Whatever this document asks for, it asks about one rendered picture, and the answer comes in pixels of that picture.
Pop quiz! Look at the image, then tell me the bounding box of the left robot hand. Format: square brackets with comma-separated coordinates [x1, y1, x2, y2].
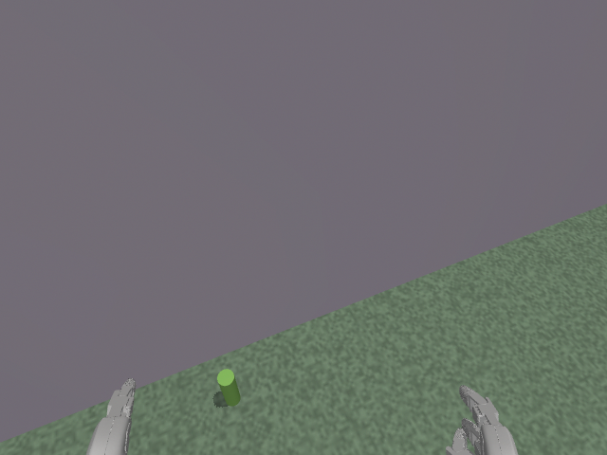
[86, 378, 136, 455]

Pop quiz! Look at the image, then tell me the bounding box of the can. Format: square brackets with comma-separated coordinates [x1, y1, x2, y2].
[217, 369, 240, 407]

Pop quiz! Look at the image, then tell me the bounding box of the right robot hand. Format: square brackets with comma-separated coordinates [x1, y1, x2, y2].
[446, 385, 518, 455]

